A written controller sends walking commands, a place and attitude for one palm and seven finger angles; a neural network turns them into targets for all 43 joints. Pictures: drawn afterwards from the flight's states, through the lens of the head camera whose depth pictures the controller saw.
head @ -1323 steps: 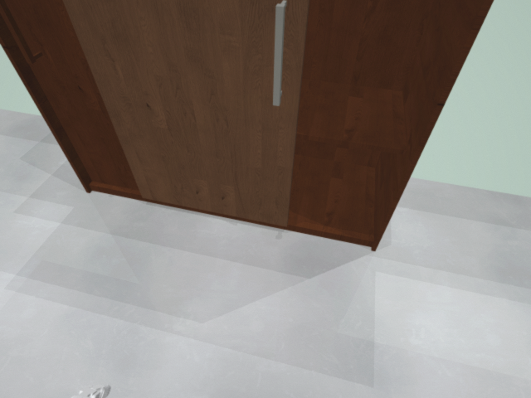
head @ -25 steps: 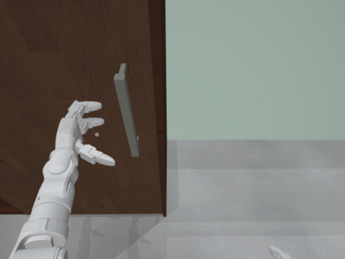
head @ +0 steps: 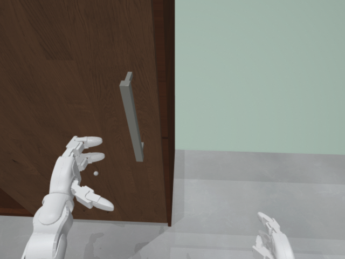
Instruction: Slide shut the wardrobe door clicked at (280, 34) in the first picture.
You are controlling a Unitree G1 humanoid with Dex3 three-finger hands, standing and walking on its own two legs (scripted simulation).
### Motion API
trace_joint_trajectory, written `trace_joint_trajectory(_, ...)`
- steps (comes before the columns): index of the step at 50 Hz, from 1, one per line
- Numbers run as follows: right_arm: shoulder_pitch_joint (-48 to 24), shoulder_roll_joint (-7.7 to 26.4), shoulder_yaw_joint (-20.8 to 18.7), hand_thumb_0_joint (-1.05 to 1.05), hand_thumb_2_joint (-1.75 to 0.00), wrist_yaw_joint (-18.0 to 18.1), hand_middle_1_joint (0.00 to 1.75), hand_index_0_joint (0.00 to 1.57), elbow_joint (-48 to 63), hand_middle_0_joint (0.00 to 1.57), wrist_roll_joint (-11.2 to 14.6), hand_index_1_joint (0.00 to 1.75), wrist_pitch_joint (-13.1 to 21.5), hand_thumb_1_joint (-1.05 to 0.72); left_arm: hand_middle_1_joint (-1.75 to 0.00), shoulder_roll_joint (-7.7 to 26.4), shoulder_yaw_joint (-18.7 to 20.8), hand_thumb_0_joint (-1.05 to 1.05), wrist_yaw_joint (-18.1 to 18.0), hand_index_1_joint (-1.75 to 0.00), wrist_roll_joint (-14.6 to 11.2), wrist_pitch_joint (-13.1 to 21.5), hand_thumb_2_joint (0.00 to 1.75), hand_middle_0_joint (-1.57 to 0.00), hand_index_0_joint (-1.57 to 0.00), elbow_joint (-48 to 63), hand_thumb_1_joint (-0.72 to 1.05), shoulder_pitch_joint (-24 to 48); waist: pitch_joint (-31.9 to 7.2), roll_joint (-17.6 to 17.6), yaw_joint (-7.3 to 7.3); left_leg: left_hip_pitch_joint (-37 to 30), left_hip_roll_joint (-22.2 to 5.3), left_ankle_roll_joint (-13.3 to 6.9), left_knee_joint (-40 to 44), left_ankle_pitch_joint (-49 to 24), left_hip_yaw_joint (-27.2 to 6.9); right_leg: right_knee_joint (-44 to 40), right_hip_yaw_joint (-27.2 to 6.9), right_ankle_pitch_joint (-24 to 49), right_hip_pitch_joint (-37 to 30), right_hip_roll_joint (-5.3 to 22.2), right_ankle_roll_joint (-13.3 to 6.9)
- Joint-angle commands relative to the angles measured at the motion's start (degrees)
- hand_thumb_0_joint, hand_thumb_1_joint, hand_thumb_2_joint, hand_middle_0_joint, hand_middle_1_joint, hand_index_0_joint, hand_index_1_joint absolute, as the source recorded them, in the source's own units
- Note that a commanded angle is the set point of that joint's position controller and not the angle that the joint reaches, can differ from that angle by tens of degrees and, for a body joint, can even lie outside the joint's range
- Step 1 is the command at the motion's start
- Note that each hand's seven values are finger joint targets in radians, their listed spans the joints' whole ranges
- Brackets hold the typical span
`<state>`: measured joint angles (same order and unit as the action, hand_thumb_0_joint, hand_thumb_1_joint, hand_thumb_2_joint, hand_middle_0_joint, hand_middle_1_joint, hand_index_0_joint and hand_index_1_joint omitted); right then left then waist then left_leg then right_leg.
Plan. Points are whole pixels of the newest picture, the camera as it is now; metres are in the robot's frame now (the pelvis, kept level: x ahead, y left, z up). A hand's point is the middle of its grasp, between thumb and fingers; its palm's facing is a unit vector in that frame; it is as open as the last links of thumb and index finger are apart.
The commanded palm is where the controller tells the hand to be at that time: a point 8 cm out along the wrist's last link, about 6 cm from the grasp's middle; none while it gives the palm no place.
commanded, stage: slip the hand off the handle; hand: left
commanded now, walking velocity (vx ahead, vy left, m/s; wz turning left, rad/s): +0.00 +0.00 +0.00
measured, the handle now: (135, 122) +0.43 +0.15 +0.09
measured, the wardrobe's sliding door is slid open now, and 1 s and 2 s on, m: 0.00 0.00 0.00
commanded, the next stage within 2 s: draw the hand back to the body in 0.06 s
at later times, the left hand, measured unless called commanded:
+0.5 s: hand (75, 179) +0.24 +0.23 +0.11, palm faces +0.12 -0.99 -0.03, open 14.7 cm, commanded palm +0.20 +0.27 +0.12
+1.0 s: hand (42, 187) +0.20 +0.26 +0.13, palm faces +0.39 -0.87 -0.32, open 12.6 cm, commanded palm +0.16 +0.30 +0.16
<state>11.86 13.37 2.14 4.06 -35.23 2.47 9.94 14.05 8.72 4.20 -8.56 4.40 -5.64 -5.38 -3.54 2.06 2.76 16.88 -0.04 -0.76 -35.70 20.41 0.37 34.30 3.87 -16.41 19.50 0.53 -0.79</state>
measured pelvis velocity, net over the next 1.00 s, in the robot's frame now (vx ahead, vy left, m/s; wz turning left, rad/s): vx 0.00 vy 0.02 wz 0.00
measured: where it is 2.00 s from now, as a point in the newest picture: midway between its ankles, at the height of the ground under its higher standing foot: outside the picture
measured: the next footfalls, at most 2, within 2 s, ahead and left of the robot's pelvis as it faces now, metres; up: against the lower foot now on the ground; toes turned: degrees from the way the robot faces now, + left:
none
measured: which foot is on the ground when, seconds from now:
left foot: down 0.00-1.00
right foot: down 0.00-1.00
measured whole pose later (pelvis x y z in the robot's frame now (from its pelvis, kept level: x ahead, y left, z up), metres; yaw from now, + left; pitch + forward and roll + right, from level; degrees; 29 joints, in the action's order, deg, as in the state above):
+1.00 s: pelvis +0.00 +0.02 +0.01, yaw +0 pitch -3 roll -1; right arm 12.8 12.6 1.9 4.2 -37.2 0.0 11.4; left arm 17.8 13.6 -4.9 -4.5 3.8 17.3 -23.7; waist 0.1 2.8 4.5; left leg 7.5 1.0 -1.9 -28.6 17.7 0.7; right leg 26.5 3.5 -13.3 9.8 1.3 0.5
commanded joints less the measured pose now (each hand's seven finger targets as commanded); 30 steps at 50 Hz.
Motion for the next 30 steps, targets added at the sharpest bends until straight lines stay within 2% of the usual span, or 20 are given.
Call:
trace_joint_trajectory(1, -4.54, 6.25, -2.35, 0.00, -0.90, 0.20, 0.30, 0.20, 9.25, 0.20, -0.20, 0.30, 4.04, -0.90, -1.15, 9.18, 4.49, 0.00, -0.77, -1.15, -0.50, 4.70, 0.20, -0.25, -0.25, 18.77, -0.55, 8.45, -9.41, -0.12, -0.61, -1.35, 0.18, -0.41, 5.08, -14.36, -0.47, -4.27, -1.83, 11.97, -6.85, -0.43, -0.26)
trace_joint_trajectory(3, -4.70, 6.31, -2.38, 0.00, -0.90, 0.12, 0.30, 0.20, 9.27, 0.20, -0.33, 0.30, 4.22, -0.90, -1.15, 10.92, 6.73, 0.00, -1.08, -1.15, -0.79, 5.24, 0.20, -0.25, -0.25, 20.03, -0.55, 5.76, -9.09, -0.81, -0.15, -0.25, 0.22, -0.47, 5.07, -14.12, -0.35, -4.38, -2.15, 11.92, -7.80, -0.38, -0.17)
trace_joint_trajectory(5, -5.14, 6.12, -2.01, 0.00, -0.90, 0.18, 0.30, 0.20, 8.95, 0.20, -0.23, 0.30, 4.33, -0.90, -1.15, 9.81, 5.04, 0.00, -1.13, -1.15, -0.67, 5.52, 0.20, -0.25, -0.25, 20.42, -0.55, 8.43, -6.45, -0.35, -1.36, 0.21, 0.30, -0.47, 5.12, -12.42, -0.38, -4.81, -2.13, 10.10, -5.91, -0.31, -0.04)
trace_joint_trajectory(6, -5.11, 6.20, -2.04, 0.00, -0.90, 0.34, 0.30, 0.20, 8.64, 0.20, -0.23, 0.30, 4.53, -0.90, -1.15, 9.88, 5.17, 0.00, -1.16, -1.15, -0.82, 5.41, 0.20, -0.25, -0.25, 19.63, -0.55, 9.01, -5.42, -0.11, -1.49, 0.47, 0.25, -0.47, 5.10, -11.30, -0.42, -5.08, -2.16, 8.78, -5.06, -0.35, 0.00)
trace_joint_trajectory(7, -4.84, 6.44, -2.11, 0.00, -0.90, 0.55, 0.30, 0.20, 8.25, 0.20, -0.15, 0.30, 4.54, -0.90, -1.15, 10.82, 5.96, 0.00, -1.23, -1.15, -0.98, 5.11, 0.20, -0.25, -0.25, 18.28, -0.55, 9.25, -3.80, -1.56, -1.92, 1.30, 0.17, -0.61, 5.12, -9.46, -0.52, -5.83, -2.36, 6.28, -4.34, -0.42, 0.17)
trace_joint_trajectory(9, -5.22, 6.47, -1.97, 0.00, -0.90, 0.89, 0.30, 0.20, 7.97, 0.20, 0.02, 0.30, 4.79, -0.90, -1.15, 10.46, 5.59, 0.00, -0.74, -1.15, -1.33, 4.72, 0.20, -0.25, -0.25, 16.92, -0.55, 9.90, -3.28, -0.43, -2.00, 1.56, 0.41, -0.60, 5.18, -7.76, -0.47, -6.44, -2.77, 4.00, -3.80, -0.18, 0.13)
trace_joint_trajectory(10, -5.00, 7.00, -1.47, 0.00, -0.90, 1.65, 0.30, 0.20, 7.31, 0.20, 0.10, 0.30, 5.77, -0.90, -1.15, 6.71, 6.57, 0.00, 3.96, -1.15, -9.32, 6.38, 0.20, -0.25, -0.25, 17.70, -0.55, 13.21, -5.74, -3.12, -3.55, 0.41, 0.67, -0.43, 4.58, -7.60, -0.77, -6.94, -2.86, 4.78, -5.98, -0.14, 0.09)
trace_joint_trajectory(11, -5.19, 7.24, -1.56, 0.00, -0.90, 2.28, 0.30, 0.20, 6.66, 0.20, 0.31, 0.30, 6.58, -0.90, -1.15, 10.94, 9.47, 0.00, 6.64, -1.15, -10.16, 7.37, 0.20, -0.25, -0.25, 16.64, -0.55, 12.44, -7.48, -2.50, -2.03, 0.75, 0.55, -0.39, 4.31, -8.11, -0.74, -6.49, -3.52, 5.80, -7.94, 0.09, -0.08)
trace_joint_trajectory(12, -5.13, 7.21, -1.35, 0.00, -0.90, 2.62, 0.30, 0.20, 6.80, 0.20, 0.27, 0.30, 7.02, -0.90, -1.15, 11.47, 10.09, 0.00, 8.54, -1.15, -11.04, 7.66, 0.20, -0.25, -0.25, 16.54, -0.55, 11.03, -8.71, -1.47, -1.43, 0.50, 0.65, -0.55, 4.27, -8.95, -0.64, -6.18, -3.78, 7.40, -9.44, 0.18, -0.16)
trace_joint_trajectory(13, -5.05, 7.14, -1.52, 0.00, -0.90, 2.76, 0.30, 0.20, 6.99, 0.20, 0.39, 0.30, 7.40, -0.90, -1.15, 13.30, 11.89, 0.00, 9.69, -1.15, -11.19, 7.70, 0.20, -0.25, -0.25, 16.18, -0.55, 8.96, -10.22, -1.19, -0.64, 0.68, 0.60, -0.59, 4.32, -10.40, -0.57, -5.83, -4.02, 9.31, -10.84, 0.57, -0.07)
trace_joint_trajectory(15, -5.05, 6.74, -1.55, 0.00, -0.90, 2.16, 0.30, 0.20, 7.69, 0.20, 0.42, 0.30, 8.05, -0.90, -1.15, 13.07, 11.40, 0.00, 10.36, -1.15, -9.72, 7.22, 0.20, -0.25, -0.25, 17.67, -0.55, 4.86, -10.95, 2.81, 0.60, -0.42, 0.53, -0.48, 4.84, -14.30, -0.49, -4.57, -3.06, 14.09, -11.57, 0.58, -0.41)
trace_joint_trajectory(16, -4.70, 6.56, -1.63, 0.00, -0.90, 1.87, 0.30, 0.20, 8.06, 0.20, 0.46, 0.30, 8.29, -0.90, -1.15, 11.88, 10.48, 0.00, 10.34, -1.15, -9.32, 6.41, 0.20, -0.25, -0.25, 17.79, -0.55, 3.19, -10.47, 2.09, 0.54, -0.70, 0.43, -0.47, 4.90, -15.63, -0.37, -4.24, -2.48, 15.73, -11.06, 0.46, -0.30)
trace_joint_trajectory(18, -4.46, 6.88, -1.71, 0.00, -0.90, 1.42, 0.30, 0.20, 8.32, 0.20, 0.50, 0.30, 8.47, -0.90, -1.15, 11.96, 11.85, 0.00, 10.05, -1.15, -9.93, 4.36, 0.20, -0.25, -0.25, 16.81, -0.55, -0.65, -7.81, -0.43, 0.92, 0.95, 0.26, -0.37, 5.27, -15.82, -0.69, -4.45, -1.99, 16.07, -10.66, 0.26, -0.17)
trace_joint_trajectory(22, -4.77, 7.52, -1.92, 0.00, -0.90, 1.76, 0.30, 0.20, 8.32, 0.20, 0.75, 0.30, 8.63, -0.90, -1.15, 12.80, 13.83, 0.00, 10.00, -1.15, -11.75, 1.36, 0.20, -0.25, -0.25, 17.88, -0.55, 0.19, -3.10, -4.22, 0.29, 2.24, 0.18, -0.61, 5.65, -11.65, -0.81, -6.81, -2.40, 9.74, -8.18, 0.13, 0.35)
trace_joint_trajectory(25, -5.06, 7.45, -2.00, 0.00, -0.90, 2.03, 0.30, 0.20, 8.51, 0.20, 0.90, 0.30, 9.46, -0.90, -1.15, 13.42, 13.61, 0.00, 9.62, -1.15, -11.31, 1.32, 0.20, -0.25, -0.25, 22.24, -0.55, 3.25, -4.10, -1.21, -0.12, 0.34, 0.17, -0.81, 5.95, -10.40, -0.94, -7.47, -2.77, 6.81, -7.15, 0.23, 0.39)
trace_joint_trajectory(27, -4.97, 7.25, -1.73, 0.00, -0.90, 2.05, 0.30, 0.20, 8.28, 0.20, 0.80, 0.30, 10.26, -0.90, -1.15, 13.20, 12.36, 0.00, 9.14, -1.15, -10.40, 2.12, 0.20, -0.25, -0.25, 26.20, -0.55, 5.04, -5.48, 2.56, -0.35, -1.87, 0.04, -0.71, 6.14, -11.25, -1.30, -6.74, -2.24, 7.73, -7.52, -0.05, 0.02)
trace_joint_trajectory(29, -4.53, 7.07, -1.70, 0.00, -0.90, 2.01, 0.30, 0.20, 7.99, 0.20, 0.72, 0.30, 11.16, -0.90, -1.15, 12.68, 11.73, 0.00, 9.00, -1.15, -10.13, 2.82, 0.20, -0.25, -0.25, 28.21, -0.55, 4.23, -6.61, 3.62, -0.42, -3.68, -0.09, -0.63, 6.44, -12.39, -1.96, -6.27, -1.60, 9.22, -7.49, -0.21, -0.17)
trace_joint_trajectory(30, -4.22, 7.26, -1.65, 0.00, -0.90, 2.06, 0.30, 0.20, 7.71, 0.20, 0.65, 0.30, 11.44, -0.90, -1.13, 13.00, 11.97, 0.00, 9.04, -1.13, -10.08, 2.94, 0.22, -0.25, -0.25, 28.14, -0.51, 3.15, -6.94, 2.39, -0.40, -3.60, -0.14, -0.54, 6.57, -12.82, -2.22, -6.05, -1.33, 9.83, -7.97, -0.30, -0.18)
